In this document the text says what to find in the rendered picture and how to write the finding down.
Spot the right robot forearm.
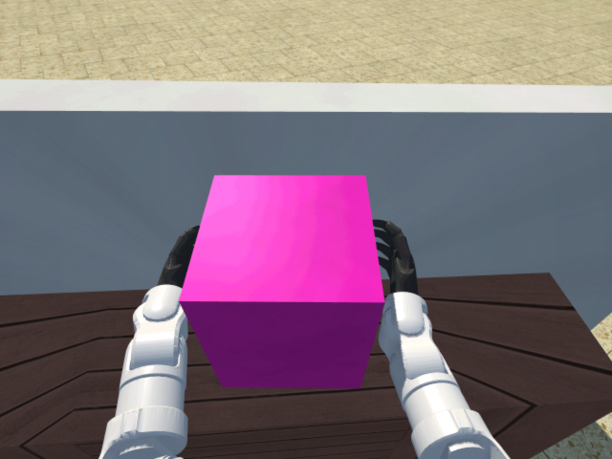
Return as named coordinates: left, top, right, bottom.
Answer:
left=378, top=292, right=511, bottom=459

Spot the left robot forearm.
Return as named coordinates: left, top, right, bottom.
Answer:
left=99, top=285, right=188, bottom=459

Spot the pedestal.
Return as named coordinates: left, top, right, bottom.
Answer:
left=0, top=273, right=612, bottom=459

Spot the robot right hand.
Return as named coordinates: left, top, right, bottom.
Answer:
left=372, top=220, right=418, bottom=295

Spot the carton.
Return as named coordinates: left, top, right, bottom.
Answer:
left=179, top=175, right=384, bottom=389

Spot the robot left hand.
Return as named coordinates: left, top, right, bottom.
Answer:
left=157, top=226, right=200, bottom=289

